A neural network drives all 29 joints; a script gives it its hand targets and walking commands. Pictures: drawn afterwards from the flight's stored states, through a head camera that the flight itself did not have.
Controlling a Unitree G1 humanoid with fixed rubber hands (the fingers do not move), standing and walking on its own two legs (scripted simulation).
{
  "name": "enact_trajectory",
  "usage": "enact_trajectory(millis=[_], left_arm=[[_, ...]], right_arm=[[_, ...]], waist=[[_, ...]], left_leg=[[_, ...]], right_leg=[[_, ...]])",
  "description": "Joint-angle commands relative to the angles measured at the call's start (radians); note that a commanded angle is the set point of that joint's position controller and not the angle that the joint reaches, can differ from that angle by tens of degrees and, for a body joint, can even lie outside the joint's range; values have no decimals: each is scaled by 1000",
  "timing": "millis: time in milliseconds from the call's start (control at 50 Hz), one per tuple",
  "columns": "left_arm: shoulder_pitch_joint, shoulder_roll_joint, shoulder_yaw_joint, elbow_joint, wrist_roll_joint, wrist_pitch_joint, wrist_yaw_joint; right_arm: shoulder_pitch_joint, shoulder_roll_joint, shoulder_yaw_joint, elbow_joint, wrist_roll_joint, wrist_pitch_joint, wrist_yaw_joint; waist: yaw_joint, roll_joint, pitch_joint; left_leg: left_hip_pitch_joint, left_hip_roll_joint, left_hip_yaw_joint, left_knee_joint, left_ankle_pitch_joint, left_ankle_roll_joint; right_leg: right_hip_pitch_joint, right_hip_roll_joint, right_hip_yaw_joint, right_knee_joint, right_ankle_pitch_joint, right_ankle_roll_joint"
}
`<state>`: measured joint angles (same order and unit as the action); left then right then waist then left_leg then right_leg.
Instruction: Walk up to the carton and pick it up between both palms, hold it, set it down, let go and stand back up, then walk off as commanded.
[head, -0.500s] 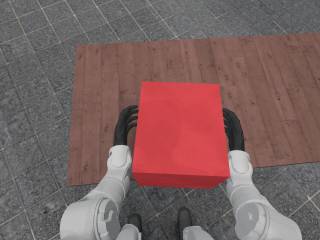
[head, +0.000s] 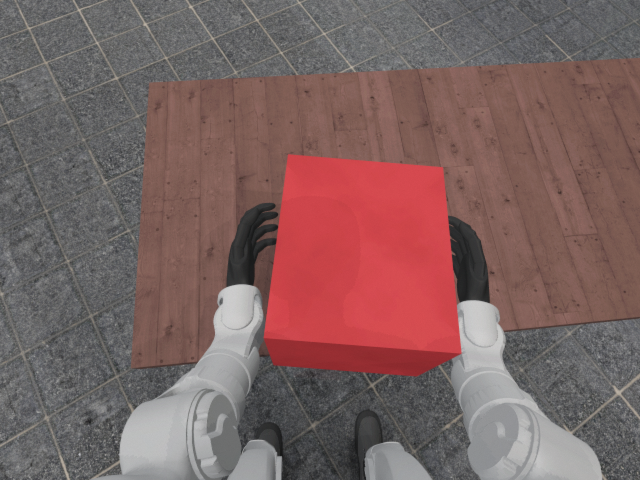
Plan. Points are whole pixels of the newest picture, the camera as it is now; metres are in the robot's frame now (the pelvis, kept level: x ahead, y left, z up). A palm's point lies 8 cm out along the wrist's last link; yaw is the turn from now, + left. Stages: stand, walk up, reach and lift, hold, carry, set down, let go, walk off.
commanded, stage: set down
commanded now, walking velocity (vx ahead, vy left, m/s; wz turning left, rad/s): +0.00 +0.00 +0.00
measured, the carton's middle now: (355, 270) +0.38 -0.04 -0.09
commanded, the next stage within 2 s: none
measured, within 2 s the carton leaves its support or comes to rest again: rests again in 0.78 s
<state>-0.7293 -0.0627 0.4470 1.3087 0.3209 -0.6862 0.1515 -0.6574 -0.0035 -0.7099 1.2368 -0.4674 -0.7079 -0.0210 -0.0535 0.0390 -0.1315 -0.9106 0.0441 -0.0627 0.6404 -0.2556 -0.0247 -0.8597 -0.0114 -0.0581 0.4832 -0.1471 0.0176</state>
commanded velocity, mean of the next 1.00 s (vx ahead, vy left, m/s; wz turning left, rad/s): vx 0.00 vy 0.00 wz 0.00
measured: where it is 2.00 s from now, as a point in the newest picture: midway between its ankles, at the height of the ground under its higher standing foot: (319, 474)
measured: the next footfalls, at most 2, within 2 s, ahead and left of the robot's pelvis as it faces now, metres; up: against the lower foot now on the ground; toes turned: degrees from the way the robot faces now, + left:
none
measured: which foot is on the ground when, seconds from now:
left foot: down 0.00-1.00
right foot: down 0.00-1.00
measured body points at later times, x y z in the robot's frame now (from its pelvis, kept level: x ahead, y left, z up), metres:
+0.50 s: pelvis +0.00 +0.00 +0.00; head +0.18 +0.01 +0.41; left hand +0.40 +0.11 -0.08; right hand +0.37 -0.19 -0.07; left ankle +0.00 +0.12 -0.71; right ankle +0.02 -0.15 -0.71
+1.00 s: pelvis +0.00 +0.00 -0.02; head +0.17 +0.02 +0.39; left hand +0.42 +0.11 -0.09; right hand +0.37 -0.19 -0.09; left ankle +0.00 +0.12 -0.71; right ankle +0.02 -0.15 -0.71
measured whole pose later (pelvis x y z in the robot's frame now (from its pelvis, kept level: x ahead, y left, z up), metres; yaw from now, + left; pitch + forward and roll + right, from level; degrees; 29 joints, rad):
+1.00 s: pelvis +0.00 +0.00 -0.02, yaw -1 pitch +33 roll -4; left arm -0.85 0.03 0.28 1.46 0.18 -0.60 0.17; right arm -0.74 -0.08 -0.41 1.44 -0.14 -0.67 -0.07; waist -0.05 0.05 -0.22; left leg -1.06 0.05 -0.06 0.81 -0.33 -0.03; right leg -1.02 -0.01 -0.05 0.66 -0.23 0.02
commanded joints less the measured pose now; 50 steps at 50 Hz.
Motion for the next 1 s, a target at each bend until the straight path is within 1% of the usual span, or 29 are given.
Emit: enact_trajectory(millis=[0,20,40,60,80,120,180,200,260,280,360,380,420,440,500,540,560,580,640,660,700,720,760,780,840,860,920,960,980], left_arm=[[-385,-441,-129,32,185,11,-120],[-403,-497,-147,-8,186,12,-126],[-393,-415,-125,25,183,11,-121],[-383,-479,-130,14,192,12,-127],[-392,-423,-118,29,187,16,-123],[-379,-469,-114,15,197,17,-130],[-374,-413,-114,27,190,22,-122],[-377,-516,-133,-18,198,21,-132],[-375,-379,-94,42,190,24,-124],[-381,-508,-126,-21,196,19,-129],[-372,-469,-110,12,202,25,-135],[-361,-538,-118,-13,215,27,-138],[-360,-469,-98,-3,211,29,-136],[-362,-524,-104,-20,218,32,-139],[-349,-518,-98,-23,226,36,-141],[-337,-508,-102,-27,221,39,-136],[-334,-432,-79,0,214,41,-127],[-348,-450,-76,-19,224,40,-130],[-338,-253,-52,-25,188,34,-85],[-347,-182,-58,-41,158,32,-66],[-371,-97,-81,-34,103,48,-34],[-388,-18,-106,-34,67,54,-19],[-398,44,-149,-42,-7,55,5],[-414,11,-173,-50,-33,51,9],[-487,117,-217,-37,-142,37,23],[-476,91,-218,-24,-150,37,20],[-505,79,-260,46,-200,30,5],[-507,84,-270,77,-210,29,-7],[-505,116,-261,92,-210,31,-7]], right_arm=[[-454,523,187,124,-180,19,140],[-475,593,193,105,-195,23,147],[-451,509,188,128,-180,23,140],[-452,589,198,104,-192,27,144],[-443,525,192,123,-184,27,144],[-448,572,190,119,-198,31,144],[-436,508,193,124,-176,32,147],[-441,626,206,110,-192,32,148],[-427,473,189,113,-173,34,143],[-445,611,195,98,-201,31,147],[-428,574,187,123,-203,36,148],[-425,630,185,109,-214,37,150],[-418,582,203,105,-193,38,151],[-416,623,192,96,-205,39,154],[-409,611,177,102,-218,44,152],[-394,594,179,92,-207,46,147],[-396,514,176,100,-203,50,138],[-392,539,163,100,-214,51,138],[-353,323,162,102,-152,42,104],[-345,251,156,114,-118,37,78],[-376,153,196,132,-29,37,41],[-386,81,220,149,29,36,28],[-412,4,253,146,118,26,-3],[-449,22,280,135,152,14,-10],[-490,-125,322,156,256,-6,-29],[-490,-96,361,155,288,-12,-29],[-532,-77,424,176,354,-19,-21],[-529,-76,435,198,369,-15,-24],[-524,-130,428,210,384,-23,-26]], waist=[[-29,71,-529],[-27,60,-539],[-29,60,-540],[-26,62,-526],[-26,62,-529],[-26,49,-506],[-28,63,-514],[-26,62,-504],[-19,62,-518],[-26,58,-516],[-29,50,-486],[-29,54,-478],[-13,50,-491],[-19,54,-475],[-26,52,-468],[-20,57,-465],[-19,45,-470],[-28,49,-453],[-5,49,-518],[-17,58,-552],[-11,64,-625],[-7,92,-650],[-17,107,-726],[-16,114,-770],[-19,131,-903],[10,124,-901],[24,109,-897],[6,109,-867],[0,131,-860]], left_leg=[[250,-33,128,4,203,-54],[248,-30,119,5,181,-47],[237,-37,132,5,163,-47],[238,-37,128,1,155,-40],[233,-41,135,5,152,-44],[223,-35,124,2,158,-39],[250,-34,129,9,174,-47],[246,-35,125,12,170,-40],[229,-35,133,8,160,-40],[236,-33,125,14,179,-40],[234,-31,122,13,175,-38],[244,-34,121,13,171,-35],[239,-36,127,18,175,-31],[225,-31,122,8,179,-32],[260,-31,118,8,185,-32],[260,-35,121,7,187,-29],[244,-30,121,9,195,-29],[248,-32,118,1,178,-29],[290,-36,122,22,227,-33],[289,-30,122,32,254,-41],[295,-38,117,55,279,-47],[300,-44,116,73,304,-56],[320,-43,107,109,357,-71],[344,-39,107,131,409,-80],[365,-31,102,189,480,-106],[383,-30,101,203,506,-107],[392,-21,88,245,558,-112],[402,-22,80,249,543,-108],[409,-15,72,246,571,-121]], right_leg=[[192,42,-63,50,43,-49],[183,41,-65,59,27,-47],[197,43,-57,59,27,-51],[193,38,-57,52,14,-48],[200,42,-60,57,36,-48],[200,42,-64,63,19,-44],[182,43,-66,56,24,-46],[181,37,-61,56,11,-41],[198,45,-57,72,20,-43],[174,44,-67,66,13,-43],[177,40,-63,63,7,-40],[170,42,-62,63,-17,-40],[179,43,-59,66,2,-37],[183,40,-62,60,-2,-37],[160,43,-62,57,-19,-35],[165,46,-59,59,-15,-36],[184,45,-55,62,6,-37],[170,44,-59,60,-24,-33],[154,49,-47,73,17,-35],[158,50,-45,77,40,-34],[174,55,-33,86,76,-36],[165,59,-30,97,110,-39],[144,69,-26,125,152,-40],[122,72,-28,135,172,-43],[57,82,-26,183,198,-54],[12,87,-30,194,179,-57],[-39,82,-35,227,159,-55],[-57,82,-37,233,127,-56],[-68,85,-42,239,131,-54]])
